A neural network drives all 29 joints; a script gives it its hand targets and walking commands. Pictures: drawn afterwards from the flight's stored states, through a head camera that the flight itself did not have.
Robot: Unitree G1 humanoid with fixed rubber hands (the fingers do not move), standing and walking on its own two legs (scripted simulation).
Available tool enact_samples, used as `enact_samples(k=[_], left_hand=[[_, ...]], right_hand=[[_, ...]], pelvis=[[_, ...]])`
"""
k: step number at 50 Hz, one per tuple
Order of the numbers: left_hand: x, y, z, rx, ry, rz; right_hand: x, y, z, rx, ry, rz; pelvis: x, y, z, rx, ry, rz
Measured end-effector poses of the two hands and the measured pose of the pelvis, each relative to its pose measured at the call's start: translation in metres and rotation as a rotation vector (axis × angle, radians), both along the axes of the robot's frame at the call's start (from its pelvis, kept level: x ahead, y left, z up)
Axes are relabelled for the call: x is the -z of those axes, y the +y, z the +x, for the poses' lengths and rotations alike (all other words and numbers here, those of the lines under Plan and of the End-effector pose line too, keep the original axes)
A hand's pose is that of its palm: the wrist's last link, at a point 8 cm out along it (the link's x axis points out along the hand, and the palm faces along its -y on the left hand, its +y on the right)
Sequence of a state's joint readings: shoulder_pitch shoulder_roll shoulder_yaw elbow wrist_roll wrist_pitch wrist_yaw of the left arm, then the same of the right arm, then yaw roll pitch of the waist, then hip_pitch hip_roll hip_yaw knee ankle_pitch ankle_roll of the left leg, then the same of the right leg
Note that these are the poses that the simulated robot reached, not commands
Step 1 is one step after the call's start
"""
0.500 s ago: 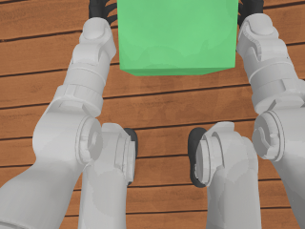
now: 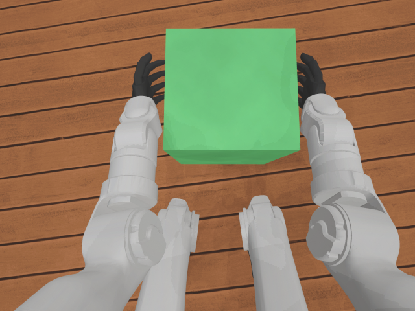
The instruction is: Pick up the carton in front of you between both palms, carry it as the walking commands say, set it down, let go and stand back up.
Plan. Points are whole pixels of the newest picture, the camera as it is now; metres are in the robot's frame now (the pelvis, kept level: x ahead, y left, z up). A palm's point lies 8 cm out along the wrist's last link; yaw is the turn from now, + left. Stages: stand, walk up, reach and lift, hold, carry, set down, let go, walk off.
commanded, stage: reach and lift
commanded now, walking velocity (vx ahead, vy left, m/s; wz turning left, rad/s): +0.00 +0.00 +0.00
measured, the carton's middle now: (225, 110) +0.50 -0.03 -0.14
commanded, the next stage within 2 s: none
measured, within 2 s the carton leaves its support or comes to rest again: neither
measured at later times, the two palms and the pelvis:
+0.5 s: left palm (99, 79) +0.46 +0.13 +0.08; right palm (348, 80) +0.45 -0.17 +0.07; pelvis +0.04 +0.00 +0.12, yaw -1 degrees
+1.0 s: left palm out of the picture +0.42 +0.13 +0.24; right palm out of the picture +0.41 -0.17 +0.23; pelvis +0.09 +0.00 +0.26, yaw -2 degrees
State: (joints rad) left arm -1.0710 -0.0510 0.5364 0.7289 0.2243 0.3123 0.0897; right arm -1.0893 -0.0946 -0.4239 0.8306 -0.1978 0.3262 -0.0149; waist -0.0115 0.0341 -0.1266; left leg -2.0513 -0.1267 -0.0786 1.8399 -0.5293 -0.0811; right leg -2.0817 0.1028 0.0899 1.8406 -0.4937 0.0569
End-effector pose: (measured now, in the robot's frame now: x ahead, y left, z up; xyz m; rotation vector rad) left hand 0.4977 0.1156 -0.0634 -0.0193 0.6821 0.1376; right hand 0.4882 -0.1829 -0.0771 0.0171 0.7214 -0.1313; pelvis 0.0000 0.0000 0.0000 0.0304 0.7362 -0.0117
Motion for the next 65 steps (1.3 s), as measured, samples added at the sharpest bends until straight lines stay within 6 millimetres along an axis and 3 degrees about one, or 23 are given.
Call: enact_samples(k=[14, 47, 56, 65], left_hand=[[-0.073, 0.006, -0.016, -0.006, -0.029, -0.014], [-0.286, 0.017, -0.07, 0.015, -0.023, -0.009], [-0.342, 0.02, -0.081, 0.013, -0.039, -0.006], [-0.387, 0.028, -0.095, 0.028, -0.049, 0.015]], right_hand=[[-0.073, 0.006, -0.018, 0.027, -0.028, 0.016], [-0.284, 0.017, -0.078, 0.055, -0.021, 0.026], [-0.341, 0.02, -0.088, 0.051, -0.035, 0.024], [-0.388, 0.027, -0.098, 0.019, -0.045, -0.011]], pelvis=[[-0.062, 0.002, 0.017, 0.005, -0.025, -0.007], [-0.247, 0.003, 0.085, 0.013, -0.389, -0.027], [-0.284, 0.0, 0.101, 0.021, -0.541, -0.031], [-0.303, -0.002, 0.107, 0.015, -0.702, -0.038]])
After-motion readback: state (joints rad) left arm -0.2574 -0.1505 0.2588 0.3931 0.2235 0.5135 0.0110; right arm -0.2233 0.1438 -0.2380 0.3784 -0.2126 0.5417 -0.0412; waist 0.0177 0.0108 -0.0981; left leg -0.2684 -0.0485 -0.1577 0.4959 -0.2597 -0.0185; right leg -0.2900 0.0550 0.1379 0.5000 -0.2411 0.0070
